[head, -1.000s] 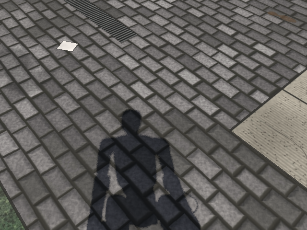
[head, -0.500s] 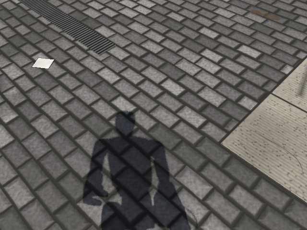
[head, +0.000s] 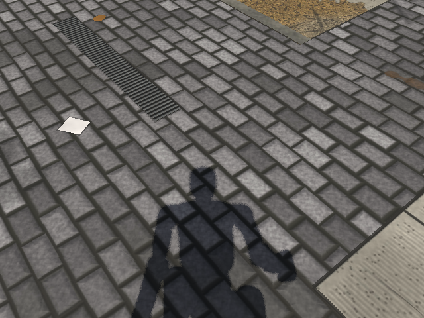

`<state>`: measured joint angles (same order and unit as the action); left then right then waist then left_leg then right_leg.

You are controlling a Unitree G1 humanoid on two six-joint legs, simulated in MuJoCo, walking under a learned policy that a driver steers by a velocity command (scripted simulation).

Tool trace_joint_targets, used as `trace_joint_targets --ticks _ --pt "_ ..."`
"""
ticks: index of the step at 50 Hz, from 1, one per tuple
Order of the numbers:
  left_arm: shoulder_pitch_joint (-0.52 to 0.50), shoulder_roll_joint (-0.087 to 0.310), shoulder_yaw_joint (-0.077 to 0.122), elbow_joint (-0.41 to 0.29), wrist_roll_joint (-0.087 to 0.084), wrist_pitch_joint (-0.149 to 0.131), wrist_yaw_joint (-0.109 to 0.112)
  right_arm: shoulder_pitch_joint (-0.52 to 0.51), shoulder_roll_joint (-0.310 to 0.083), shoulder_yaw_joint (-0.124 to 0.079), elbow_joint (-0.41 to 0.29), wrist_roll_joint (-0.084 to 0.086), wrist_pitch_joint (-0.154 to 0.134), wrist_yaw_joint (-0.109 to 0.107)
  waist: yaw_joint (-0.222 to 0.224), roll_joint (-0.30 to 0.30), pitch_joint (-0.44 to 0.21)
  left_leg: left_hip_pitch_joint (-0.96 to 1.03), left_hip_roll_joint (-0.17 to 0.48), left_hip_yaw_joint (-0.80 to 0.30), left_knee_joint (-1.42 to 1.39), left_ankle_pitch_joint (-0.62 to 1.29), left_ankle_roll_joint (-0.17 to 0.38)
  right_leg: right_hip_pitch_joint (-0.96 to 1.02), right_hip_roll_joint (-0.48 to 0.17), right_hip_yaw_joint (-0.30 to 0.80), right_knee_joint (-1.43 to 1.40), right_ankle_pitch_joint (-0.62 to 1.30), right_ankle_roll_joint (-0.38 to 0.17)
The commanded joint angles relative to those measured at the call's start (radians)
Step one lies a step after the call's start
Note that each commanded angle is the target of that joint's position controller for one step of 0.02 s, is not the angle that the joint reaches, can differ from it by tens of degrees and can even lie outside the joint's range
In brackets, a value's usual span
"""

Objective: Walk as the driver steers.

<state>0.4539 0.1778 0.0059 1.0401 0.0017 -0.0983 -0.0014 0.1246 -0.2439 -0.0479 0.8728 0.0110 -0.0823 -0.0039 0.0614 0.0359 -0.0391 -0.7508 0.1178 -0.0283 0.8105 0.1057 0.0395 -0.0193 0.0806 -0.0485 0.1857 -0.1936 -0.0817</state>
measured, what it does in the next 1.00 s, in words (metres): walks ahead, turning left: left foot, then right foot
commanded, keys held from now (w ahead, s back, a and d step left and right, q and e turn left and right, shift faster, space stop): w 0.24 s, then w+q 0.76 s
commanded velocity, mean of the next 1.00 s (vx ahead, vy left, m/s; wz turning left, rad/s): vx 0.50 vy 0.00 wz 0.32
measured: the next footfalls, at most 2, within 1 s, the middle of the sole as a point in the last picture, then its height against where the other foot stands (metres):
left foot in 0.24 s outside the picture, level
right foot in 0.72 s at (259, 299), level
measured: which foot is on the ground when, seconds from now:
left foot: up 0.00-0.22, down 0.24-0.72, up 0.74-1.00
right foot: down 0.00-0.26, up 0.28-0.70, down 0.72-1.00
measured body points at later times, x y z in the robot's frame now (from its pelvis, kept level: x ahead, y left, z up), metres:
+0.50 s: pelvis +0.30 +0.06 +0.00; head +0.32 +0.07 +0.45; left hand +0.44 +0.33 -0.11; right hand +0.33 -0.20 -0.13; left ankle +0.29 +0.14 -0.75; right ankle +0.41 -0.12 -0.68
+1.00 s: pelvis +0.56 +0.03 +0.00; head +0.58 +0.03 +0.45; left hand +0.50 +0.31 -0.12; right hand +0.80 -0.17 -0.11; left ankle +0.59 +0.22 -0.67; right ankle +0.57 -0.07 -0.75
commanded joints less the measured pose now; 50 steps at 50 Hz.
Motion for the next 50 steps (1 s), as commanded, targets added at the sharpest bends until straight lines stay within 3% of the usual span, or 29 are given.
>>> trace_joint_targets --ticks 1,5,7,9,10,11,12,13,14,15,16,17,19,21,23,25,27,30,33,35,36,37,38,39,40,41,42,45,50 --pt "0.039 0.159 0.031 -0.033 -0.007 -0.003 0.014 -0.147 -0.033 -0.001 -0.084 0.005 -0.018 0.014 0.009 -0.077 0.139 -0.052 -0.011 0.022 -0.133 0.059 -0.012 -0.011 -0.28 0.146 -0.111 0.167 -0.099" --pt "0.097 0.165 0.037 -0.011 -0.008 0.019 0.015 -0.246 -0.02 0.011 -0.123 0.012 -0.031 0.039 0.039 -0.082 0.172 -0.072 -0.034 0.042 -0.241 -0.013 0.001 0.122 -0.309 0.131 -0.053 0.237 -0.106" --pt "0.098 0.178 0.044 -0.01 -0.01 0.028 0.018 -0.272 -0.023 0.014 -0.143 0.015 -0.041 0.053 0.031 -0.096 0.175 -0.051 -0.049 0.054 -0.277 -0.079 0.021 0.168 -0.33 0.13 -0.005 0.326 -0.103" --pt "0.064 0.199 0.05 -0.022 -0.008 0.032 0.02 -0.218 -0.051 0.004 -0.14 0.014 -0.048 0.059 -0.017 -0.127 0.125 0.094 -0.094 0.087 -0.305 -0.15 0.053 0.175 -0.33 0.115 0.084 0.589 -0.085" --pt "0.048 0.213 0.054 -0.028 -0.006 0.035 0.02 -0.138 -0.082 -0.01 -0.121 0.012 -0.05 0.057 -0.062 -0.155 0.063 0.227 -0.134 0.114 -0.302 -0.172 0.072 0.171 -0.32 0.106 0.175 0.79 -0.075" --pt "0.017 0.209 0.051 -0.038 -0.001 0.039 0.017 0.039 -0.129 -0.035 -0.07 0.014 -0.049 0.05 -0.152 -0.161 -0.038 0.457 -0.164 0.129 -0.317 -0.15 0.104 0.118 -0.276 0.072 0.364 0.908 -0.051" --pt "-0.011 0.193 0.039 -0.067 0.009 0.033 0.012 0.248 -0.198 -0.057 -0.021 0.004 -0.045 0.038 -0.237 -0.124 -0.184 0.817 -0.022 -0.03 -0.277 -0.132 0.168 -0.118 -0.235 0.053 0.647 0.699 -0.02" --pt "0.109 0.05 0.0 -0.08 0.012 0.006 -0.005 0.374 -0.295 -0.08 0.011 -0.018 -0.038 0.033 -0.181 0.152 -0.369 1.231 0.256 -0.537 -0.331 -0.26 0.349 -0.542 -0.039 0.044 1.071 0.032 0.058" --pt "0.088 0.104 0.011 -0.063 -0.009 -0.03 -0.013 0.37 -0.213 -0.055 0.022 -0.013 -0.032 0.033 -0.193 0.164 -0.421 1.249 0.285 -0.762 -0.486 -0.309 0.365 -0.674 -0.023 0.19 1.216 -0.335 0.043" --pt "-0.037 0.187 0.033 -0.111 -0.036 -0.051 -0.015 0.262 -0.16 -0.039 0.007 0.0 -0.031 0.032 -0.171 0.144 -0.225 1.098 0.231 -0.592 -0.506 -0.3 0.294 -0.763 -0.095 0.174 1.237 -0.28 0.024" --pt "-0.122 0.2 0.035 -0.138 -0.038 -0.059 -0.009 0.153 -0.118 -0.026 -0.021 0.003 -0.028 0.033 -0.139 0.051 -0.117 0.907 0.184 -0.437 -0.536 -0.215 0.259 -0.74 -0.147 0.143 1.186 -0.18 0.021" --pt "-0.155 0.194 0.043 -0.145 -0.025 -0.056 -0.001 0.093 -0.087 -0.015 -0.035 -0.005 -0.027 0.039 -0.1 -0.018 -0.046 0.745 0.141 -0.339 -0.568 -0.13 0.239 -0.689 -0.178 0.123 1.115 -0.122 0.026" --pt "-0.12 0.148 0.047 -0.153 -0.007 -0.03 0.007 0.073 -0.064 -0.006 -0.033 -0.014 -0.026 0.044 -0.036 0.003 -0.006 0.584 0.079 -0.25 -0.627 -0.088 0.226 -0.576 -0.209 0.124 1.009 -0.073 0.039" --pt "-0.128 0.126 0.047 -0.17 0.001 -0.012 0.014 0.103 -0.097 -0.015 -0.023 -0.007 -0.029 0.037 -0.02 0.014 0.024 0.507 0.059 -0.201 -0.656 -0.047 0.242 -0.562 -0.209 0.105 0.919 -0.051 0.066" --pt "-0.22 0.137 0.05 -0.21 0.007 -0.005 0.023 0.135 -0.136 -0.027 -0.02 -0.004 -0.029 0.02 -0.033 0.013 0.056 0.473 0.046 -0.177 -0.674 -0.058 0.242 -0.593 -0.199 0.094 0.771 0.041 0.095" --pt "-0.327 0.128 0.047 -0.242 0.005 -0.008 0.021 0.174 -0.145 -0.032 -0.016 0.002 -0.023 0.006 -0.064 0.021 0.073 0.461 0.018 -0.158 -0.671 -0.115 0.212 -0.576 -0.175 0.093 0.587 0.175 0.103" --pt "-0.411 0.123 0.043 -0.263 -0.003 -0.014 0.014 0.209 -0.159 -0.037 -0.012 0.007 -0.018 -0.002 -0.093 0.038 0.075 0.46 0.003 -0.152 -0.654 -0.148 0.189 -0.523 -0.137 0.085 0.443 0.269 0.108" --pt "-0.487 0.142 0.045 -0.292 -0.014 -0.021 0.003 0.257 -0.161 -0.041 0.0 0.018 -0.01 -0.007 -0.118 0.049 0.071 0.518 0.035 -0.211 -0.61 -0.214 0.177 -0.487 -0.119 0.106 0.353 0.288 0.111" --pt "-0.483 0.19 0.059 -0.304 -0.016 -0.035 -0.007 0.247 -0.169 -0.049 -0.009 0.019 0.0 -0.017 -0.093 0.058 0.059 0.588 0.069 -0.291 -0.526 -0.267 0.152 -0.425 -0.12 0.132 0.288 0.203 0.092" --pt "-0.36 0.222 0.079 -0.274 -0.013 -0.044 -0.004 0.23 -0.144 -0.045 -0.025 0.011 0.01 -0.019 -0.028 0.064 0.008 0.577 0.025 -0.299 -0.397 -0.216 0.121 -0.255 -0.114 0.107 0.248 0.114 0.06" --pt "-0.214 0.266 0.096 -0.25 0.001 -0.05 0.002 0.214 -0.092 -0.027 -0.048 0.002 0.01 -0.014 0.037 0.01 -0.106 0.489 -0.045 -0.248 -0.172 -0.235 0.089 -0.029 -0.211 0.186 0.259 0.085 0.01" --pt "-0.081 0.358 0.119 -0.238 0.014 -0.044 0.008 0.296 -0.015 -0.005 -0.078 0.003 -0.003 -0.011 0.035 -0.23 -0.254 0.184 -0.184 -0.103 0.173 -0.494 0.022 0.339 -0.436 0.501 0.232 0.013 -0.101" --pt "-0.046 0.339 0.117 -0.218 0.007 -0.034 0.0 0.354 -0.039 -0.002 -0.094 0.03 -0.013 -0.009 0.013 -0.42 -0.306 -0.031 -0.173 -0.108 0.395 -0.71 0.015 0.413 -0.544 0.831 0.127 -0.184 -0.184" --pt "-0.114 0.236 0.091 -0.248 0.003 -0.035 -0.002 0.302 -0.142 -0.028 -0.083 0.04 -0.009 -0.012 0.021 -0.253 -0.18 -0.081 -0.115 -0.152 0.49 -0.628 0.018 0.294 -0.501 0.726 0.108 -0.244 -0.144" --pt "-0.175 0.197 0.079 -0.259 -0.001 -0.032 -0.003 0.231 -0.157 -0.035 -0.094 0.031 -0.001 -0.013 0.011 -0.155 -0.09 -0.066 -0.074 -0.122 0.489 -0.535 0.016 0.158 -0.459 0.553 0.101 -0.167 -0.103" --pt "-0.233 0.175 0.07 -0.26 0.001 -0.028 -0.005 0.203 -0.141 -0.037 -0.101 0.021 0.006 -0.013 -0.015 -0.112 -0.031 -0.02 -0.043 -0.11 0.446 -0.466 0.009 0.04 -0.408 0.441 0.069 -0.066 -0.087" --pt "-0.263 0.158 0.065 -0.256 0.005 -0.025 -0.006 0.193 -0.125 -0.042 -0.108 0.016 0.014 -0.01 -0.038 -0.133 0.008 0.012 -0.015 -0.108 0.401 -0.422 0.006 -0.033 -0.375 0.358 0.039 -0.001 -0.077" --pt "-0.255 0.176 0.076 -0.231 0.008 -0.033 -0.007 0.185 -0.074 -0.038 -0.133 0.019 0.037 0.001 -0.056 -0.137 0.034 0.05 0.006 -0.078 0.36 -0.346 -0.005 -0.102 -0.341 0.2 -0.022 0.146 -0.088" --pt "-0.221 0.218 0.092 -0.201 0.009 -0.028 0.006 0.085 -0.064 -0.036 -0.187 0.015 0.042 0.012 -0.041 -0.099 0.056 -0.006 0.005 -0.072 0.148 -0.159 -0.02 -0.053 -0.344 0.042 -0.042 0.288 -0.093"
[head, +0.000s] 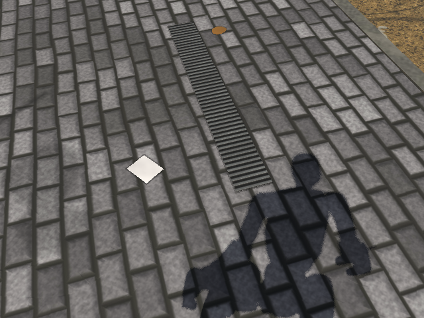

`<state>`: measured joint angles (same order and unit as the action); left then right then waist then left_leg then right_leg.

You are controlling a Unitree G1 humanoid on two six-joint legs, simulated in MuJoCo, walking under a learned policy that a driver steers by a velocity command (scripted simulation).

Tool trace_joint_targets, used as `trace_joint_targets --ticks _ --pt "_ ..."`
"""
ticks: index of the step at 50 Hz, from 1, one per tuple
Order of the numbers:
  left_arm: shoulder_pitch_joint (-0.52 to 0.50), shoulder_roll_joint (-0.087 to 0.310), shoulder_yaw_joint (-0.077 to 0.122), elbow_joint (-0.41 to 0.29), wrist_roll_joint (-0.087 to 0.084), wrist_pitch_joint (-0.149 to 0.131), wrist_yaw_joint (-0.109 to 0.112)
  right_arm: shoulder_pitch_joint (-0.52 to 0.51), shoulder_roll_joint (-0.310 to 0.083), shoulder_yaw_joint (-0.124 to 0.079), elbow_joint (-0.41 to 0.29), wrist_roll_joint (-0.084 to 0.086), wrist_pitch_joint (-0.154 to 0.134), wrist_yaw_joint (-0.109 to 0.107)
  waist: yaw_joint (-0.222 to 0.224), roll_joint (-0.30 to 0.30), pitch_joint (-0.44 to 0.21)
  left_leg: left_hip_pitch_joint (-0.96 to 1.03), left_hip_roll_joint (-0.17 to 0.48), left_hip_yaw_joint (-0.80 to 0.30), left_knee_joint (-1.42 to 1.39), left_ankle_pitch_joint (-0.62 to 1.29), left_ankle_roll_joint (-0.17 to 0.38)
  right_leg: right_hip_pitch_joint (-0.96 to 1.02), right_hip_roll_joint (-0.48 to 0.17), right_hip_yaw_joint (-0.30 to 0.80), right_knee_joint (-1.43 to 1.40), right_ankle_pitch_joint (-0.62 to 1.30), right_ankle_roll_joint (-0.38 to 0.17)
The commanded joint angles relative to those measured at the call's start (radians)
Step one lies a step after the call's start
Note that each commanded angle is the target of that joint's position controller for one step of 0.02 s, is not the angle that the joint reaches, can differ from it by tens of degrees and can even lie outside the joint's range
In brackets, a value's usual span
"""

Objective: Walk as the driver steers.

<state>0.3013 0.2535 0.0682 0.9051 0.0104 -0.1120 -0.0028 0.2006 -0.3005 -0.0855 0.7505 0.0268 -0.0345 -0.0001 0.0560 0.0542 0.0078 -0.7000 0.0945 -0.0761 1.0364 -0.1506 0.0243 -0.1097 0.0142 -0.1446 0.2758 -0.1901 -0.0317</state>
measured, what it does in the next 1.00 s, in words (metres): walks ahead: left foot, then right foot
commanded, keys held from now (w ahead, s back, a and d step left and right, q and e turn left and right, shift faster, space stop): w+q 0.36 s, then w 0.10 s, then w+e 0.54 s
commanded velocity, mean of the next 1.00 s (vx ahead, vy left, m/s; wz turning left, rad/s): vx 0.50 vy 0.00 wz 0.15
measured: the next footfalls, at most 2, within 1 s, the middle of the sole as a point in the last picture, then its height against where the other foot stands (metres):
left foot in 0.26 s outside the picture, level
right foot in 0.82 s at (228, 270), level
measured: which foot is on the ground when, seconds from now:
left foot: up 0.00-0.24, down 0.26-0.82, up 0.84-1.00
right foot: down 0.00-0.28, up 0.30-0.80, down 0.82-1.00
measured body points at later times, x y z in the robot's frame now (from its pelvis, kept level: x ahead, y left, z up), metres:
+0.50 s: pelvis +0.26 +0.09 +0.00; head +0.28 +0.12 +0.45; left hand +0.34 +0.40 -0.11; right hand +0.41 -0.15 -0.11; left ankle +0.25 +0.15 -0.75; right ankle +0.38 -0.08 -0.66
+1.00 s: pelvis +0.56 +0.09 -0.01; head +0.60 +0.09 +0.44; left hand +0.65 +0.38 -0.12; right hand +0.72 -0.16 -0.12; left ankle +0.50 +0.24 -0.66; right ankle +0.61 +0.03 -0.75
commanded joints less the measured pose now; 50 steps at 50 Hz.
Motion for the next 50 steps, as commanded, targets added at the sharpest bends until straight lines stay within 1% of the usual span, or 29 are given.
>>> trace_joint_targets --ticks 1,6,9,11,12,13,14,15,16,17,18,19,20,24,28,30,36,37,39,40,41,42,43,44,45,46,47,48,50 --pt "-0.067 0.148 0.031 -0.065 -0.001 -0.011 0.01 -0.022 -0.004 0.004 -0.075 -0.002 -0.008 0.015 -0.026 -0.118 0.017 -0.044 0.026 -0.007 -0.135 0.14 -0.003 0.041 -0.271 0.106 -0.134 0.282 -0.136" --pt "0.002 0.185 0.04 -0.042 -0.017 0.012 0.016 -0.19 0.011 0.016 -0.148 -0.003 -0.01 0.048 0.031 -0.105 0.075 -0.034 0.01 0.079 -0.322 0.164 0.018 0.128 -0.298 0.019 -0.118 0.271 -0.117" --pt "0.011 0.209 0.047 -0.033 -0.03 0.032 0.016 -0.217 -0.007 0.01 -0.183 -0.001 -0.007 0.063 0.015 -0.121 0.078 0.012 -0.024 0.132 -0.379 0.046 0.058 0.198 -0.32 -0.024 -0.042 0.445 -0.094" --pt "-0.003 0.243 0.056 -0.04 -0.037 0.044 0.022 -0.142 -0.046 -0.011 -0.18 -0.005 0.0 0.063 -0.046 -0.163 0.008 0.171 -0.098 0.193 -0.387 -0.055 0.1 0.208 -0.314 -0.061 0.118 0.792 -0.075" --pt "-0.019 0.251 0.058 -0.045 -0.04 0.052 0.026 -0.011 -0.083 -0.035 -0.147 -0.002 0.001 0.059 -0.125 -0.156 -0.061 0.344 -0.147 0.217 -0.439 -0.037 0.131 0.175 -0.291 -0.087 0.296 0.893 -0.058" --pt "-0.018 0.233 0.05 -0.053 -0.035 0.052 0.03 0.167 -0.151 -0.072 -0.096 -0.002 0.006 0.043 -0.209 -0.112 -0.153 0.638 -0.161 0.169 -0.489 0.016 0.172 0.011 -0.25 -0.1 0.545 0.779 -0.019" --pt "0.021 0.113 0.014 -0.094 0.01 0.039 0.023 0.233 -0.255 -0.094 -0.079 0.002 0.012 0.02 -0.168 0.125 -0.215 0.947 0.088 -0.233 -0.512 0.017 0.268 -0.374 -0.144 -0.09 0.899 0.002 0.032" --pt "0.031 0.087 -0.007 -0.142 -0.006 -0.006 0.01 0.217 -0.279 -0.082 -0.119 -0.007 -0.008 0.028 -0.125 0.191 -0.388 1.115 0.258 -0.768 -0.699 -0.164 0.434 -0.624 0.012 0.15 1.127 -0.428 0.05" --pt "-0.102 0.171 0.015 -0.17 -0.047 -0.033 -0.001 0.217 -0.192 -0.058 -0.109 -0.014 -0.022 0.037 -0.179 0.057 -0.31 1.075 0.231 -0.671 -0.749 -0.139 0.367 -0.735 -0.042 0.238 1.155 -0.341 0.033" --pt "-0.13 0.166 0.012 -0.182 -0.054 -0.044 -0.003 0.173 -0.153 -0.046 -0.105 -0.012 -0.03 0.038 -0.149 0.037 -0.193 0.942 0.192 -0.512 -0.743 -0.061 0.326 -0.745 -0.081 0.223 1.085 -0.248 0.012" --pt "-0.12 0.157 0.012 -0.164 -0.031 -0.044 0.007 0.093 -0.125 -0.036 -0.118 -0.008 -0.033 0.037 -0.097 -0.048 -0.128 0.782 0.142 -0.397 -0.745 0.027 0.287 -0.673 -0.124 0.224 1.0 -0.175 0.015" --pt "-0.094 0.167 0.021 -0.151 -0.016 -0.032 0.01 0.036 -0.087 -0.023 -0.131 -0.014 -0.034 0.034 -0.057 -0.036 -0.095 0.667 0.111 -0.312 -0.759 0.125 0.265 -0.598 -0.154 0.223 0.927 -0.131 0.022" --pt "-0.068 0.165 0.024 -0.145 -0.014 -0.016 0.006 0.011 -0.071 -0.015 -0.14 -0.023 -0.035 0.031 -0.033 -0.017 -0.087 0.595 0.091 -0.274 -0.784 0.172 0.259 -0.54 -0.168 0.223 0.899 -0.102 0.03" --pt "-0.105 0.109 0.012 -0.16 0.001 0.017 0.007 0.058 -0.093 -0.017 -0.101 -0.022 -0.051 0.012 -0.035 -0.013 -0.053 0.514 0.063 -0.15 -0.835 0.337 0.261 -0.539 -0.159 0.187 0.744 0.038 0.075" --pt "-0.211 0.089 0.0 -0.181 -0.015 0.015 -0.005 0.109 -0.094 -0.011 -0.063 -0.024 -0.053 0.0 -0.091 0.011 -0.013 0.556 0.039 -0.054 -0.855 0.289 0.199 -0.56 -0.143 0.172 0.497 0.287 0.06" --pt "-0.264 0.08 -0.007 -0.195 -0.024 0.012 -0.015 0.13 -0.106 -0.011 -0.043 -0.026 -0.057 -0.001 -0.118 0.012 0.015 0.582 0.057 -0.039 -0.874 0.218 0.183 -0.557 -0.128 0.162 0.408 0.363 0.043" --pt "-0.358 0.082 -0.015 -0.257 -0.035 0.006 -0.057 0.175 -0.12 -0.016 0.018 -0.026 -0.045 -0.006 -0.149 -0.008 0.073 0.801 0.146 0.004 -0.819 0.314 0.167 -0.666 -0.085 0.165 0.301 0.234 -0.018" --pt "-0.353 0.082 -0.015 -0.264 -0.034 0.005 -0.065 0.168 -0.125 -0.017 0.021 -0.025 -0.039 -0.009 -0.14 -0.003 0.065 0.824 0.153 0.019 -0.791 0.389 0.157 -0.653 -0.073 0.154 0.292 0.192 -0.032" --pt "-0.288 0.106 -0.004 -0.261 -0.029 0.008 -0.071 0.135 -0.148 -0.021 0.011 -0.026 -0.03 -0.018 -0.098 0.028 -0.001 0.834 0.14 0.061 -0.681 0.721 0.129 -0.516 -0.015 0.093 0.293 0.102 -0.064" --pt "-0.207 0.136 0.012 -0.247 -0.025 0.012 -0.067 0.124 -0.16 -0.023 0.005 -0.027 -0.022 -0.023 -0.053 0.041 -0.062 0.83 0.124 0.083 -0.564 0.899 0.113 -0.395 0.027 0.06 0.297 0.07 -0.085" --pt "-0.064 0.177 0.035 -0.217 -0.024 0.016 -0.06 0.102 -0.161 -0.019 -0.003 -0.024 -0.015 -0.029 0.027 0.021 -0.138 0.759 0.084 0.124 -0.366 0.942 0.082 -0.188 0.058 0.055 0.249 0.123 -0.117" --pt "0.093 0.254 0.056 -0.198 -0.019 0.022 -0.045 0.117 -0.132 -0.004 -0.027 -0.04 -0.023 -0.036 0.08 -0.088 -0.252 0.523 0.042 0.153 -0.053 0.632 0.042 0.121 -0.108 0.297 0.253 0.197 -0.189" --pt "0.116 0.313 0.065 -0.196 -0.029 0.016 -0.049 0.258 0.004 0.039 -0.045 -0.058 -0.051 -0.011 -0.019 -0.337 -0.372 0.079 -0.179 0.078 0.295 -0.343 -0.03 0.49 -0.341 0.841 0.177 0.043 -0.388" --pt "0.155 0.215 0.045 -0.188 -0.037 0.022 -0.044 0.166 -0.085 0.027 -0.043 -0.031 -0.083 0.006 0.06 -0.232 -0.396 -0.046 -0.151 -0.064 0.373 -0.389 -0.012 0.535 -0.328 0.937 0.064 -0.114 -0.359" --pt "0.096 0.188 0.037 -0.204 -0.03 0.026 -0.035 0.057 -0.121 0.019 -0.085 0.003 -0.103 0.016 0.063 -0.179 -0.237 -0.114 -0.1 -0.06 0.349 -0.303 0.003 0.415 -0.303 0.798 0.039 -0.1 -0.31" --pt "0.028 0.179 0.032 -0.225 -0.026 0.03 -0.031 0.006 -0.112 0.024 -0.099 -0.006 -0.112 0.012 0.03 -0.062 -0.149 -0.085 -0.059 -0.043 0.271 -0.233 0.009 0.256 -0.267 0.699 0.024 -0.018 -0.282" --pt "-0.022 0.165 0.027 -0.242 -0.021 0.032 -0.029 -0.011 -0.114 0.017 -0.103 -0.028 -0.112 0.006 -0.007 -0.024 -0.087 -0.037 -0.035 -0.032 0.19 -0.201 -0.002 0.121 -0.239 0.635 0.005 0.097 -0.276" --pt "-0.047 0.153 0.021 -0.257 -0.011 0.033 -0.026 0.008 -0.114 0.012 -0.108 -0.038 -0.103 0.004 -0.043 -0.045 -0.074 0.03 -0.016 -0.035 0.148 -0.183 -0.011 0.037 -0.211 0.591 -0.018 0.175 -0.276" --pt "-0.067 0.153 0.022 -0.267 -0.017 0.033 -0.021 0.047 -0.093 0.012 -0.106 -0.044 -0.082 -0.002 -0.076 -0.082 -0.057 0.07 -0.004 -0.016 0.06 -0.175 -0.039 -0.054 -0.18 0.53 -0.045 0.252 -0.28"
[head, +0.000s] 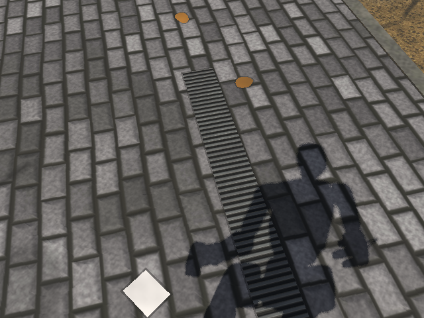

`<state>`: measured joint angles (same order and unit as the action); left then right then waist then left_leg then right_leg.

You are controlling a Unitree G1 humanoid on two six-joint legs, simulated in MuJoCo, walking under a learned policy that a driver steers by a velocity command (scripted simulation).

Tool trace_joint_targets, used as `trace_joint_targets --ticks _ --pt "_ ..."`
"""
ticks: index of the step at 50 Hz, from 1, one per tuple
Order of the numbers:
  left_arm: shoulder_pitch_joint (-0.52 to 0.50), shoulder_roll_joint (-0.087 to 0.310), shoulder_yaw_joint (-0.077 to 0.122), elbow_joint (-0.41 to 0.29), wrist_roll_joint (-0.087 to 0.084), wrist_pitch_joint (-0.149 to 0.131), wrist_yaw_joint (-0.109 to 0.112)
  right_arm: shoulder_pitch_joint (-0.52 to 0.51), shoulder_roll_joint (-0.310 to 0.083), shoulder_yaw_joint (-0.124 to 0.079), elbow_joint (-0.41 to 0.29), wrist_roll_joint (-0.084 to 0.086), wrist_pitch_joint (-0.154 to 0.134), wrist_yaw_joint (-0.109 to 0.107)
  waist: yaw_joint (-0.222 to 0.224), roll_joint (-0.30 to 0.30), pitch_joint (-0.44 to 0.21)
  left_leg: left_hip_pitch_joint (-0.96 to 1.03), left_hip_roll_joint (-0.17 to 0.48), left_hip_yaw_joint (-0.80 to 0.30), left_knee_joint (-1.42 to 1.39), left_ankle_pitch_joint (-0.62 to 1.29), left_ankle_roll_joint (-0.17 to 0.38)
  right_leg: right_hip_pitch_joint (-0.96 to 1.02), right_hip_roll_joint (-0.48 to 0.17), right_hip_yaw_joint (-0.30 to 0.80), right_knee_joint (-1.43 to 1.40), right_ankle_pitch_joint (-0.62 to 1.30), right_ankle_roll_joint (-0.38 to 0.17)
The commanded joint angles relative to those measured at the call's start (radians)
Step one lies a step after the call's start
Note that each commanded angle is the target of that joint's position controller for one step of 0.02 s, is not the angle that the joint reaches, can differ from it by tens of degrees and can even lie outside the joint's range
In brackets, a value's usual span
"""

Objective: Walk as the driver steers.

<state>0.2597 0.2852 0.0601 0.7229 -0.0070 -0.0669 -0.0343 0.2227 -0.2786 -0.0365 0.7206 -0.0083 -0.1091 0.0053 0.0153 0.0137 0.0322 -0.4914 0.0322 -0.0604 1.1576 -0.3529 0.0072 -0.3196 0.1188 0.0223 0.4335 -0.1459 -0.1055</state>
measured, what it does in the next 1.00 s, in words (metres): walks ahead: left foot, then right foot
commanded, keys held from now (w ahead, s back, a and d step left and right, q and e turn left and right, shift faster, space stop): w+e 0.24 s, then w+q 0.76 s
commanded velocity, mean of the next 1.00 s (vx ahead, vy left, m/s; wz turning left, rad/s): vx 0.50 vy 0.00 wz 0.06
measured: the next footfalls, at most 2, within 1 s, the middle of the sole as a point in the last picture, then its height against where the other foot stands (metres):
left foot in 0.32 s outside the picture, level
right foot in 0.76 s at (268, 291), level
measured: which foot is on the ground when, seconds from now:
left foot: up 0.00-0.30, down 0.32-0.76, up 0.78-1.00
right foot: down 0.00-0.34, up 0.36-0.74, down 0.76-1.00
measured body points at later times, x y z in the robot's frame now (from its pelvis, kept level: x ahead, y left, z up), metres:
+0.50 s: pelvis +0.28 +0.04 +0.01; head +0.30 +0.05 +0.46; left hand +0.46 +0.28 -0.10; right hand +0.32 -0.24 -0.10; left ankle +0.32 +0.13 -0.74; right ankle +0.24 -0.09 -0.67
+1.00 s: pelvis +0.52 -0.02 +0.01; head +0.54 -0.02 +0.46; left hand +0.56 +0.27 -0.10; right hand +0.70 -0.28 -0.09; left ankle +0.57 +0.14 -0.66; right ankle +0.51 -0.13 -0.74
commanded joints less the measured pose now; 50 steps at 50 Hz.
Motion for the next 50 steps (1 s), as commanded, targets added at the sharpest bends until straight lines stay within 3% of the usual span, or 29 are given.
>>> trace_joint_targets --ticks 1,3,6,10,12,14,15,16,17,18,19,20,21,22,24,28,30,33,35,37,38,39,40,41,42,43,44,47,50 --pt "-0.018 0.13 0.032 -0.083 -0.002 -0.014 0.015 0.021 -0.104 -0.033 -0.078 -0.011 0.002 -0.011 -0.037 -0.047 -0.071 -0.133 0.057 -0.017 -0.105 0.046 -0.039 0.115 -0.274 0.331 -0.208 0.25 -0.206" --pt "0.003 0.157 0.041 -0.076 -0.005 -0.011 0.028 -0.039 -0.082 -0.025 -0.096 -0.015 0.01 -0.017 -0.023 -0.054 -0.052 -0.128 0.044 0.003 -0.228 0.152 -0.068 0.059 -0.244 0.275 -0.215 0.275 -0.191" --pt "0.044 0.161 0.043 -0.061 -0.017 0.002 0.041 -0.155 -0.055 -0.014 -0.117 -0.01 0.005 -0.012 0.026 -0.079 -0.049 -0.057 0.002 0.01 -0.461 0.365 -0.076 0.027 -0.187 0.229 -0.188 0.204 -0.133" --pt "0.108 0.161 0.045 -0.041 -0.024 0.019 0.047 -0.254 -0.076 -0.021 -0.142 0.01 -0.012 0.005 0.064 -0.103 -0.053 -0.005 -0.043 -0.008 -0.617 0.41 -0.068 0.099 -0.21 0.316 -0.124 0.104 -0.107" --pt "0.111 0.156 0.045 -0.041 -0.022 0.026 0.05 -0.253 -0.103 -0.033 -0.144 0.014 -0.021 0.011 0.051 -0.118 -0.056 0.018 -0.05 -0.027 -0.671 0.344 -0.047 0.165 -0.234 0.387 -0.072 0.072 -0.094" --pt "0.092 0.139 0.04 -0.038 -0.012 0.028 0.051 -0.165 -0.116 -0.043 -0.116 0.013 -0.031 0.015 0.007 -0.149 -0.073 0.1 -0.037 0.005 -0.711 0.331 -0.004 0.212 -0.255 0.381 -0.01 0.141 -0.073" --pt "0.089 0.114 0.032 -0.042 -0.007 0.026 0.048 -0.086 -0.138 -0.055 -0.096 0.002 -0.035 0.011 -0.028 -0.148 -0.119 0.223 -0.028 0.012 -0.731 0.327 0.034 0.207 -0.217 0.346 0.079 0.245 -0.049" --pt "0.081 0.072 0.014 -0.058 0.004 0.021 0.044 0.045 -0.179 -0.067 -0.083 -0.013 -0.037 0.004 -0.087 -0.087 -0.235 0.439 0.098 -0.11 -0.7 0.319 0.106 0.128 -0.17 0.278 0.306 0.201 -0.017" --pt "0.224 0.026 -0.003 -0.061 -0.014 0.008 0.043 0.169 -0.273 -0.095 -0.043 -0.02 -0.025 0.006 -0.061 0.194 -0.362 0.788 0.285 -0.509 -0.727 0.187 0.293 -0.205 -0.024 0.14 0.65 -0.08 0.067" --pt "0.226 0.07 -0.003 -0.056 -0.018 -0.002 0.043 0.206 -0.218 -0.086 -0.019 0.016 -0.018 0.018 -0.076 0.272 -0.33 0.818 0.343 -0.764 -0.855 -0.052 0.334 -0.401 -0.033 0.14 0.792 -0.423 0.082" --pt "0.113 0.139 0.014 -0.07 -0.021 -0.008 0.039 0.151 -0.153 -0.065 -0.03 0.029 -0.013 0.019 -0.089 0.155 -0.175 0.706 0.309 -0.676 -0.875 -0.139 0.29 -0.478 -0.097 0.147 0.843 -0.354 0.075" --pt "0.019 0.137 0.012 -0.089 -0.01 -0.013 0.038 0.098 -0.131 -0.055 -0.046 0.019 -0.003 0.019 -0.087 0.067 -0.098 0.586 0.26 -0.557 -0.884 -0.075 0.258 -0.469 -0.131 0.107 0.821 -0.28 0.072" --pt "-0.035 0.124 0.011 -0.108 0.008 -0.022 0.036 0.068 -0.118 -0.048 -0.049 0.015 0.005 0.021 -0.071 0.034 -0.03 0.482 0.218 -0.479 -0.905 0.037 0.252 -0.461 -0.153 0.088 0.75 -0.234 0.074" --pt "-0.041 0.114 0.014 -0.113 0.019 -0.028 0.035 0.053 -0.107 -0.042 -0.054 0.01 0.007 0.02 -0.047 0.045 -0.022 0.423 0.182 -0.426 -0.917 0.142 0.239 -0.413 -0.178 0.084 0.683 -0.196 0.079" --pt "-0.025 0.081 0.008 -0.113 0.022 -0.031 0.031 0.05 -0.105 -0.041 -0.051 0.014 0.012 0.016 -0.022 0.085 -0.043 0.368 0.136 -0.354 -0.934 0.272 0.239 -0.339 -0.18 0.054 0.572 -0.186 0.098" --pt "-0.138 0.03 -0.017 -0.137 0.021 -0.037 0.027 0.08 -0.164 -0.06 -0.027 0.029 0.025 -0.005 -0.047 0.086 -0.044 0.263 0.097 -0.253 -0.941 0.355 0.233 -0.218 -0.146 0.014 0.293 -0.031 0.137" --pt "-0.198 0.037 -0.017 -0.144 0.011 -0.042 0.021 0.116 -0.172 -0.063 -0.014 0.032 0.035 -0.012 -0.071 0.085 -0.043 0.237 0.089 -0.248 -0.932 0.338 0.218 -0.152 -0.119 0.016 0.197 0.092 0.148" --pt "-0.258 0.063 -0.007 -0.162 0.0 -0.05 0.016 0.165 -0.167 -0.062 0.003 0.039 0.048 -0.015 -0.083 0.085 -0.041 0.262 0.099 -0.3 -0.889 0.267 0.197 -0.093 -0.098 0.04 0.104 0.122 0.145" --pt "-0.249 0.083 0.005 -0.165 -0.004 -0.056 0.017 0.165 -0.168 -0.064 0.004 0.041 0.056 -0.018 -0.059 0.099 -0.043 0.277 0.106 -0.346 -0.846 0.225 0.176 -0.025 -0.095 0.046 0.05 0.092 0.127" --pt "-0.146 0.11 0.026 -0.141 0.001 -0.059 0.026 0.149 -0.134 -0.055 -0.005 0.037 0.059 -0.019 0.004 0.099 -0.079 0.238 0.058 -0.338 -0.741 0.224 0.133 0.156 -0.123 0.043 -0.012 0.073 0.087" --pt "-0.017 0.154 0.041 -0.128 0.014 -0.06 0.037 0.124 -0.086 -0.039 -0.024 0.028 0.054 -0.016 0.071 0.046 -0.171 0.148 0.01 -0.276 -0.541 0.187 0.096 0.353 -0.246 0.147 -0.002 0.036 0.032" --pt "0.103 0.241 0.063 -0.111 0.025 -0.046 0.045 0.208 -0.013 -0.017 -0.046 0.028 0.042 -0.017 0.073 -0.195 -0.303 -0.11 -0.108 -0.126 -0.226 -0.112 0.034 0.653 -0.47 0.444 -0.025 -0.031 -0.087" --pt "0.15 0.227 0.067 -0.075 0.009 -0.033 0.035 0.245 -0.07 -0.023 -0.061 0.05 0.035 -0.019 0.063 -0.334 -0.304 -0.308 -0.069 -0.081 -0.02 -0.253 0.017 0.669 -0.578 0.732 -0.107 -0.284 -0.171" --pt "0.111 0.149 0.048 -0.084 0.004 -0.033 0.034 0.18 -0.14 -0.043 -0.048 0.054 0.041 -0.021 0.077 -0.197 -0.173 -0.356 -0.019 -0.101 0.07 -0.167 0.009 0.561 -0.527 0.649 -0.139 -0.351 -0.143" --pt "0.066 0.11 0.035 -0.086 0.007 -0.031 0.034 0.116 -0.147 -0.048 -0.055 0.043 0.048 -0.019 0.069 -0.132 -0.091 -0.347 0.007 -0.078 0.082 -0.087 0.004 0.458 -0.477 0.502 -0.15 -0.263 -0.108" --pt "0.018 0.083 0.025 -0.084 0.013 -0.031 0.031 0.092 -0.132 -0.049 -0.059 0.034 0.053 -0.017 0.044 -0.103 -0.046 -0.317 0.029 -0.069 0.058 -0.03 -0.001 0.367 -0.432 0.401 -0.177 -0.157 -0.092" --pt "-0.013 0.066 0.02 -0.077 0.019 -0.031 0.03 0.077 -0.117 -0.051 -0.066 0.032 0.059 -0.012 0.021 -0.118 -0.016 -0.29 0.052 -0.067 0.03 0.007 -0.003 0.301 -0.403 0.323 -0.202 -0.072 -0.083" --pt "-0.033 0.08 0.029 -0.054 0.015 -0.043 0.028 0.053 -0.065 -0.041 -0.086 0.033 0.075 -0.001 -0.004 -0.124 0.001 -0.243 0.075 -0.039 -0.031 0.079 -0.016 0.214 -0.376 0.166 -0.262 0.097 -0.085" --pt "-0.025 0.118 0.042 -0.022 0.014 -0.046 0.031 -0.006 -0.05 -0.033 -0.109 0.026 0.076 0.009 0.001 -0.089 -0.001 -0.248 0.084 -0.029 -0.166 0.199 -0.027 0.226 -0.378 0.058 -0.277 0.214 -0.091"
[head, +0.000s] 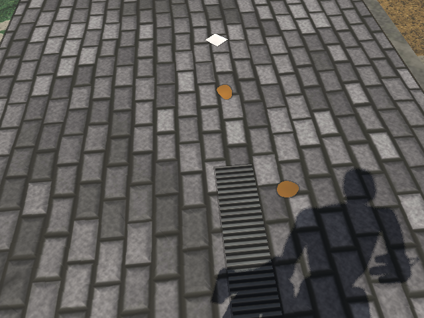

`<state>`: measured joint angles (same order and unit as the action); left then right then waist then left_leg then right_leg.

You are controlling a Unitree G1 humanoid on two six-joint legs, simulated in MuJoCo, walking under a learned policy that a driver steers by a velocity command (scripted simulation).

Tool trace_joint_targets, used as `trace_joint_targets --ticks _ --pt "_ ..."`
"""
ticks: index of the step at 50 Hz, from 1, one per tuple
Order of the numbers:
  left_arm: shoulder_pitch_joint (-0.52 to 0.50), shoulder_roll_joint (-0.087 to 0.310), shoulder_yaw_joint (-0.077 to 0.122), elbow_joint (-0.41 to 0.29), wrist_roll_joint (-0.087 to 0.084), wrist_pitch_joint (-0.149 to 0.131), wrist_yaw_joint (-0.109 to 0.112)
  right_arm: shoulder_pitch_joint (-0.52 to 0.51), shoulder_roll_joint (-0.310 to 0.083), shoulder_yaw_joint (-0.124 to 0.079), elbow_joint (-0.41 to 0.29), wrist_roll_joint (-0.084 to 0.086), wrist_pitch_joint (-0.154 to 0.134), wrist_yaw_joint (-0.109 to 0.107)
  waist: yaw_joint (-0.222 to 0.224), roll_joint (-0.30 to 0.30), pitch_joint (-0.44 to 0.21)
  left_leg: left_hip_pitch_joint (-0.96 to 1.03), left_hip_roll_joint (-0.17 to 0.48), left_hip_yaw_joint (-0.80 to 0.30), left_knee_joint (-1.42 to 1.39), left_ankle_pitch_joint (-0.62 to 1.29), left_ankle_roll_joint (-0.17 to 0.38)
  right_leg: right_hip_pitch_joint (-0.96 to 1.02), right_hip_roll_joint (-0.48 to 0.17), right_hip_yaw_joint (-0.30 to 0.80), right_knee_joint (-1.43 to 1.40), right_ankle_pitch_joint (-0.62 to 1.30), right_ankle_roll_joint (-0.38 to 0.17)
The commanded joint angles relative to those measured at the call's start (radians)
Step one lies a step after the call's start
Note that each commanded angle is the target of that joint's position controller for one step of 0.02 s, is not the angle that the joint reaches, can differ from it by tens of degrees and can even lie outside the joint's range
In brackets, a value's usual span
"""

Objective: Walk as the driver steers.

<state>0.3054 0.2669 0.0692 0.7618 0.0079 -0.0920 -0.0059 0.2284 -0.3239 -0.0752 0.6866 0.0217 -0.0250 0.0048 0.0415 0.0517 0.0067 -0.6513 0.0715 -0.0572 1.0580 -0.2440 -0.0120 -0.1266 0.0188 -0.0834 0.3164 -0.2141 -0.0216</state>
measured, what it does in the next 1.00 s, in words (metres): walks ahead, turning left: left foot, then right foot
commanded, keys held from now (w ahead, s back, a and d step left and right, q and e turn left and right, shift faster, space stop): w+q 0.42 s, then w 0.52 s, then w+e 0.06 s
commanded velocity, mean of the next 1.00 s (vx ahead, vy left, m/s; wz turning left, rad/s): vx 0.50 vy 0.00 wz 0.36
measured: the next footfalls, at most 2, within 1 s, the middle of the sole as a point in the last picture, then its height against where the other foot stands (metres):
left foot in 0.24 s outside the picture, level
right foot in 0.76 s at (218, 277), level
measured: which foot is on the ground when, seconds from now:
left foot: up 0.00-0.22, down 0.24-0.78, up 0.80-1.00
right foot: down 0.00-0.24, up 0.26-0.74, down 0.76-1.00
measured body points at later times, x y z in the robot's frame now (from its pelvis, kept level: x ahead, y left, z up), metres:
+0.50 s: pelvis +0.26 +0.09 +0.00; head +0.29 +0.12 +0.45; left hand +0.35 +0.40 -0.10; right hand +0.43 -0.15 -0.10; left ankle +0.25 +0.16 -0.74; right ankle +0.41 -0.07 -0.67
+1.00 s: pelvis +0.56 +0.12 +0.00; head +0.58 +0.12 +0.45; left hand +0.52 +0.40 -0.11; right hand +0.78 -0.08 -0.11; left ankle +0.53 +0.28 -0.67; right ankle +0.59 +0.04 -0.74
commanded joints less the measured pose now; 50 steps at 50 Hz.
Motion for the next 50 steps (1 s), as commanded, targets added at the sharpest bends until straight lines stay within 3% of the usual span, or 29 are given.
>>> trace_joint_targets --ticks 1,4,8,10,11,12,13,14,15,16,17,18,19,23,28,31,34,36,37,38,39,40,41,42,43,44,45,47,50 --pt "-0.072 0.146 0.035 -0.054 -0.002 -0.019 0.005 -0.034 0.0 0.01 -0.08 -0.002 -0.011 0.016 -0.019 -0.123 0.026 -0.071 0.043 -0.022 -0.129 0.147 -0.004 0.034 -0.269 0.123 -0.161 0.296 -0.166" --pt "-0.047 0.174 0.041 -0.029 -0.012 -0.011 0.01 -0.136 0.006 0.017 -0.107 -0.001 -0.018 0.036 0.015 -0.111 0.044 -0.011 0.026 0.026 -0.295 0.265 0.015 0.042 -0.261 0.035 -0.161 0.296 -0.139" --pt "-0.003 0.216 0.054 0.005 -0.033 0.006 0.01 -0.221 -0.018 0.011 -0.156 0.003 -0.014 0.054 0.024 -0.112 0.067 0.012 0.002 0.07 -0.401 0.189 0.062 0.145 -0.3 -0.019 -0.117 0.369 -0.107" --pt "0.0 0.247 0.062 0.01 -0.039 0.019 0.015 -0.187 -0.051 -0.007 -0.164 -0.005 -0.008 0.056 -0.014 -0.138 0.023 0.118 -0.058 0.129 -0.423 0.082 0.103 0.185 -0.299 -0.062 0.012 0.678 -0.085" --pt "-0.005 0.257 0.064 0.009 -0.042 0.028 0.019 -0.092 -0.083 -0.026 -0.145 -0.006 -0.004 0.054 -0.074 -0.139 -0.036 0.256 -0.103 0.159 -0.453 0.069 0.131 0.174 -0.282 -0.093 0.16 0.82 -0.067" --pt "0.003 0.236 0.055 0.005 -0.039 0.032 0.025 0.078 -0.138 -0.059 -0.098 -0.002 0.001 0.042 -0.159 -0.113 -0.124 0.512 -0.143 0.156 -0.493 0.115 0.169 0.068 -0.246 -0.121 0.379 0.819 -0.036" --pt "0.037 0.166 0.027 -0.019 0.001 0.026 0.025 0.22 -0.232 -0.088 -0.073 0.005 0.012 0.019 -0.191 0.061 -0.224 0.821 0.042 -0.128 -0.499 0.158 0.24 -0.213 -0.19 -0.128 0.722 0.339 0.012" --pt "0.106 0.067 -0.011 -0.078 0.016 -0.004 0.011 0.167 -0.307 -0.083 -0.102 0.006 -0.003 0.023 -0.078 0.237 -0.356 1.051 0.254 -0.718 -0.666 -0.097 0.427 -0.576 0.01 0.044 1.009 -0.407 0.054" --pt "-0.025 0.175 0.011 -0.084 -0.027 -0.03 -0.001 0.193 -0.211 -0.062 -0.109 0.002 -0.016 0.029 -0.167 0.09 -0.36 1.037 0.252 -0.737 -0.753 -0.183 0.391 -0.675 -0.031 0.185 1.073 -0.355 0.037" --pt "-0.089 0.191 0.014 -0.109 -0.05 -0.044 -0.004 0.156 -0.171 -0.048 -0.097 -0.003 -0.028 0.03 -0.155 0.068 -0.211 0.922 0.222 -0.593 -0.762 -0.113 0.35 -0.728 -0.067 0.166 1.031 -0.256 0.019" --pt "-0.094 0.176 0.009 -0.1 -0.031 -0.048 0.004 0.095 -0.147 -0.039 -0.103 -0.002 -0.032 0.029 -0.11 -0.019 -0.137 0.772 0.176 -0.483 -0.76 -0.006 0.318 -0.676 -0.109 0.165 0.951 -0.173 0.016" --pt "-0.089 0.178 0.015 -0.092 -0.007 -0.046 0.011 0.033 -0.124 -0.032 -0.114 -0.01 -0.032 0.026 -0.068 -0.027 -0.091 0.644 0.139 -0.4 -0.769 0.111 0.299 -0.604 -0.133 0.165 0.872 -0.126 0.024" --pt "-0.069 0.18 0.019 -0.088 -0.001 -0.035 0.01 -0.002 -0.105 -0.023 -0.127 -0.022 -0.033 0.023 -0.035 -0.006 -0.079 0.563 0.114 -0.357 -0.793 0.182 0.294 -0.539 -0.148 0.172 0.842 -0.094 0.029" --pt "-0.087 0.13 0.008 -0.086 0.011 -0.002 0.011 0.007 -0.106 -0.022 -0.096 -0.019 -0.044 0.004 -0.02 -0.004 -0.045 0.436 0.077 -0.241 -0.839 0.342 0.306 -0.505 -0.134 0.138 0.693 0.022 0.081" --pt "-0.264 0.081 -0.016 -0.119 0.0 -0.011 -0.007 0.087 -0.11 -0.017 -0.032 -0.01 -0.044 -0.01 -0.099 0.018 0.0 0.422 0.029 -0.149 -0.845 0.252 0.236 -0.439 -0.091 0.118 0.347 0.346 0.08" --pt "-0.346 0.095 -0.015 -0.144 -0.013 -0.02 -0.022 0.142 -0.124 -0.019 0.006 -0.005 -0.044 -0.009 -0.133 0.017 0.038 0.49 0.074 -0.193 -0.83 0.195 0.238 -0.45 -0.076 0.124 0.256 0.359 0.058" --pt "-0.368 0.114 -0.009 -0.163 -0.011 -0.029 -0.035 0.176 -0.126 -0.021 0.035 -0.005 -0.032 -0.013 -0.132 0.026 0.05 0.623 0.128 -0.243 -0.768 0.271 0.227 -0.492 -0.065 0.129 0.196 0.249 0.018" --pt "-0.326 0.125 -0.004 -0.158 -0.012 -0.031 -0.037 0.171 -0.132 -0.025 0.044 -0.006 -0.022 -0.016 -0.106 0.05 0.037 0.667 0.139 -0.253 -0.719 0.399 0.208 -0.431 -0.047 0.108 0.175 0.159 -0.012" --pt "-0.255 0.141 0.006 -0.141 -0.009 -0.034 -0.033 0.15 -0.133 -0.024 0.042 -0.005 -0.018 -0.017 -0.061 0.054 -0.002 0.665 0.114 -0.23 -0.645 0.559 0.191 -0.319 -0.019 0.078 0.143 0.149 -0.035" --pt "-0.127 0.175 0.024 -0.108 -0.005 -0.035 -0.027 0.138 -0.115 -0.015 0.036 -0.01 -0.016 -0.016 0.001 0.036 -0.102 0.623 0.059 -0.184 -0.492 0.658 0.164 -0.115 -0.03 0.08 0.145 0.199 -0.072" --pt "0.049 0.231 0.037 -0.087 0.006 -0.035 -0.02 0.133 -0.076 0.003 0.01 -0.028 -0.017 -0.018 0.071 -0.053 -0.258 0.452 -0.008 -0.134 -0.212 0.453 0.127 0.18 -0.194 0.262 0.183 0.244 -0.144" --pt "0.126 0.282 0.055 -0.049 0.003 -0.025 -0.027 0.277 0.003 0.024 0.014 -0.008 -0.033 -0.015 0.019 -0.357 -0.372 0.073 -0.175 -0.061 0.128 -0.208 0.047 0.508 -0.391 0.706 0.098 0.026 -0.296" --pt "0.132 0.187 0.03 -0.049 -0.025 -0.022 -0.031 0.234 -0.076 0.014 0.024 -0.002 -0.044 -0.011 0.051 -0.272 -0.321 -0.06 -0.137 -0.142 0.23 -0.323 0.047 0.497 -0.393 0.812 0.01 -0.171 -0.273" --pt "0.067 0.153 0.018 -0.056 -0.025 -0.016 -0.025 0.125 -0.118 0.0 0.002 0.011 -0.05 -0.006 0.057 -0.183 -0.172 -0.115 -0.088 -0.118 0.244 -0.24 0.048 0.372 -0.365 0.672 -0.013 -0.179 -0.233" --pt "0.005 0.147 0.013 -0.068 -0.012 -0.009 -0.022 0.058 -0.108 0.004 -0.015 0.005 -0.055 -0.007 0.033 -0.098 -0.092 -0.094 -0.039 -0.068 0.203 -0.157 0.046 0.24 -0.326 0.567 -0.035 -0.089 -0.211" --pt "-0.03 0.131 0.007 -0.068 -0.005 -0.007 -0.023 0.022 -0.098 0.001 -0.023 -0.01 -0.057 -0.006 0.012 -0.075 -0.028 -0.078 -0.01 -0.049 0.141 -0.107 0.04 0.137 -0.291 0.499 -0.064 0.017 -0.21" --pt "-0.046 0.118 0.0 -0.069 0.004 -0.01 -0.023 0.038 -0.085 -0.001 -0.02 -0.013 -0.055 -0.005 -0.018 -0.105 -0.024 -0.025 0.016 -0.048 0.102 -0.071 0.036 0.078 -0.264 0.449 -0.085 0.094 -0.204" --pt "-0.049 0.112 -0.002 -0.06 -0.005 -0.016 -0.024 0.074 -0.05 0.004 -0.006 -0.011 -0.044 -0.004 -0.041 -0.139 -0.031 0.023 0.029 -0.028 0.042 -0.053 0.021 0.028 -0.235 0.376 -0.122 0.181 -0.213" --pt "-0.021 0.152 0.009 -0.037 -0.017 -0.014 -0.017 -0.012 -0.022 0.013 -0.04 -0.028 -0.045 -0.01 -0.033 -0.118 0.005 -0.012 0.036 -0.004 -0.112 0.026 -0.01 -0.01 -0.224 0.328 -0.161 0.276 -0.233"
